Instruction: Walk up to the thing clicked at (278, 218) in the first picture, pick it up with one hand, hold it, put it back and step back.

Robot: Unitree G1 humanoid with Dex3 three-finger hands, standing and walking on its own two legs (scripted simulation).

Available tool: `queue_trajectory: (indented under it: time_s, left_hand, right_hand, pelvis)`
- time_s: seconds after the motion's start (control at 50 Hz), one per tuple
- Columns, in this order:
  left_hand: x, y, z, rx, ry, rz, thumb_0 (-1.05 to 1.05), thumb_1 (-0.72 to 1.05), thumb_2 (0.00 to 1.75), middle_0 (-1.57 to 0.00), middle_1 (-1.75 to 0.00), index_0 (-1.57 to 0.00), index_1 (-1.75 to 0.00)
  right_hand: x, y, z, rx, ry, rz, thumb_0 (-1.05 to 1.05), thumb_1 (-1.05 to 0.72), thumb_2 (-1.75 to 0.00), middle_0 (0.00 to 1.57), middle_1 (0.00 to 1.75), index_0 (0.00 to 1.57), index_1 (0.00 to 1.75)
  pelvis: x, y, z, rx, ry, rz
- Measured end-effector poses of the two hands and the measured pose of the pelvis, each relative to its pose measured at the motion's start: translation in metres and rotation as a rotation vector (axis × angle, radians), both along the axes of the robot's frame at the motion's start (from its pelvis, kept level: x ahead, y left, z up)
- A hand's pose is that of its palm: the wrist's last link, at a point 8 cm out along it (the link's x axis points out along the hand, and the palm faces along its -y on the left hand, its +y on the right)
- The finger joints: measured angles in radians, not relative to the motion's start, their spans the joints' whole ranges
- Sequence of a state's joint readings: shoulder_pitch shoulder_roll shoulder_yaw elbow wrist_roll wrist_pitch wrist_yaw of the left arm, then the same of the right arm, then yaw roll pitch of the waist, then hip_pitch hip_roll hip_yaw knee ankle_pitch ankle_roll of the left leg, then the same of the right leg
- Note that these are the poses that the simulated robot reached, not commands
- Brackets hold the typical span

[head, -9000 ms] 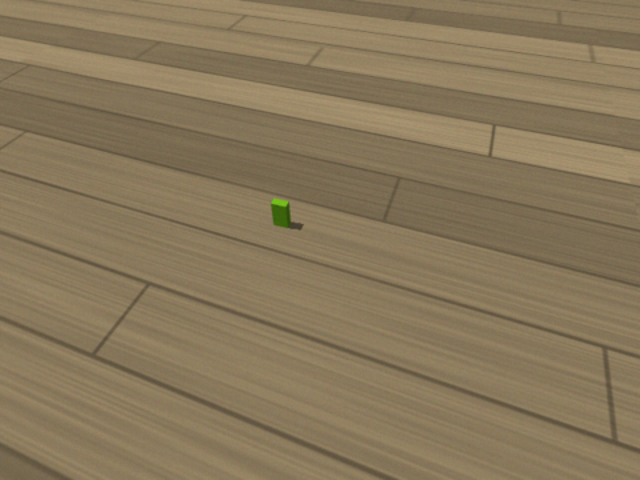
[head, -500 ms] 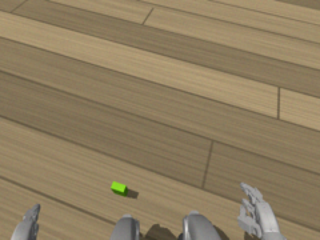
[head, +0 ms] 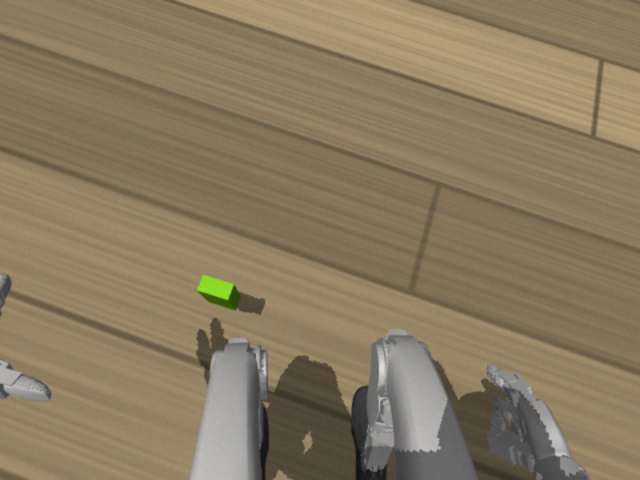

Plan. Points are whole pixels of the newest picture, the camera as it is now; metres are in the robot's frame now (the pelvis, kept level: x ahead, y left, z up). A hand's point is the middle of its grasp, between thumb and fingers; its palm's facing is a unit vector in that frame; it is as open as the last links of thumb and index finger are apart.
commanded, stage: go down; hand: left
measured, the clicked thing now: (220, 293) +0.42 +0.20 -0.45
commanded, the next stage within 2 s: approach in 1.36 s
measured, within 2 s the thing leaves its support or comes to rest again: neither
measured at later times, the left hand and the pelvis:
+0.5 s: hand (23, 301) +0.34 +0.38 -0.11, palm faces +0.11 -0.99 -0.13, open 17.3 cm; pelvis -0.02 +0.01 -0.08, yaw -2 degrees
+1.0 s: hand (33, 295) +0.35 +0.39 -0.13, palm faces +0.10 -0.99 -0.10, open 17.3 cm; pelvis -0.03 +0.01 -0.13, yaw -2 degrees
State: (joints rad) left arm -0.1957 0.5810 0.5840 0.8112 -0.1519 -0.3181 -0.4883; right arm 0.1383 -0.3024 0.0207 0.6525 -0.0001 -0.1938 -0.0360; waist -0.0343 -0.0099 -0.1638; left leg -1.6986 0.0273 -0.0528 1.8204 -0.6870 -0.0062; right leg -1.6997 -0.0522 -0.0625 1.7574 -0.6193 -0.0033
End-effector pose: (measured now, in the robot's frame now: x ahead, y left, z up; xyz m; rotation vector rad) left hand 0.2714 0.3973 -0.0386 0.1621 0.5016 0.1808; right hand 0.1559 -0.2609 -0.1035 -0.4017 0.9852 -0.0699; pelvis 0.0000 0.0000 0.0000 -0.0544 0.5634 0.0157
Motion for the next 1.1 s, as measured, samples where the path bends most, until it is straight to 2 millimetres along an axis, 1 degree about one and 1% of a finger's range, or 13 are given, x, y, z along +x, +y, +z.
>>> queue_trajectory:
  time_s: [0.12, 0.22, 0.28, 0.48, 0.66, 0.86, 1.1]
  left_hand:
    - [0.014, 0.014, -0.014, -0.005, -0.100, -0.015, -0.02, -0.54, 0.11, -0.06, -0.13, -0.07, -0.12]
    - [0.030, 0.019, -0.028, -0.025, -0.137, -0.053, -0.02, -0.53, 0.09, -0.06, -0.11, -0.06, -0.11]
    - [0.036, 0.022, -0.036, -0.038, -0.151, -0.061, -0.02, -0.52, 0.08, -0.06, -0.11, -0.06, -0.10]
    - [0.041, 0.034, -0.055, -0.045, -0.212, -0.054, -0.02, -0.52, 0.07, -0.05, -0.09, -0.06, -0.08]
    - [0.050, 0.035, -0.069, -0.051, -0.262, -0.073, -0.02, -0.52, 0.06, -0.05, -0.08, -0.06, -0.07]
    - [0.054, 0.040, -0.079, -0.059, -0.293, -0.070, -0.02, -0.52, 0.07, -0.05, -0.09, -0.05, -0.08]
    - [0.057, 0.043, -0.092, -0.073, -0.319, -0.087, -0.02, -0.53, 0.08, -0.05, -0.10, -0.05, -0.09]
  right_hand:
    - [-0.009, -0.002, -0.024, -0.026, 0.016, 0.018, 0.01, -0.90, -0.90, 0.21, 0.30, 0.21, 0.30]
    - [-0.013, -0.005, -0.036, -0.054, 0.012, 0.026, 0.01, -0.90, -0.90, 0.21, 0.30, 0.21, 0.30]
    - [-0.017, -0.006, -0.043, -0.065, 0.015, 0.026, 0.01, -0.90, -0.90, 0.21, 0.30, 0.21, 0.30]
    - [-0.031, -0.007, -0.070, -0.081, 0.065, 0.040, 0.01, -0.91, -0.90, 0.21, 0.30, 0.21, 0.30]
    - [-0.039, -0.008, -0.095, -0.082, 0.083, 0.061, 0.01, -0.92, -0.91, 0.21, 0.30, 0.21, 0.30]
    - [-0.047, -0.012, -0.112, -0.091, 0.094, 0.067, 0.01, -0.92, -0.91, 0.21, 0.30, 0.21, 0.30]
    - [-0.052, -0.013, -0.119, -0.112, 0.102, 0.070, 0.01, -0.92, -0.91, 0.21, 0.30, 0.21, 0.30]
  pelvis:
    - [-0.010, 0.000, -0.026, -0.009, 0.010, -0.003]
    - [-0.016, 0.003, -0.044, -0.024, 0.013, -0.006]
    - [-0.017, 0.005, -0.052, -0.029, 0.015, -0.009]
    - [-0.022, 0.008, -0.080, -0.036, 0.013, -0.009]
    - [-0.028, 0.006, -0.104, -0.037, 0.003, -0.011]
    - [-0.032, 0.004, -0.123, -0.039, -0.011, -0.016]
    - [-0.033, 0.008, -0.137, -0.049, -0.020, -0.015]
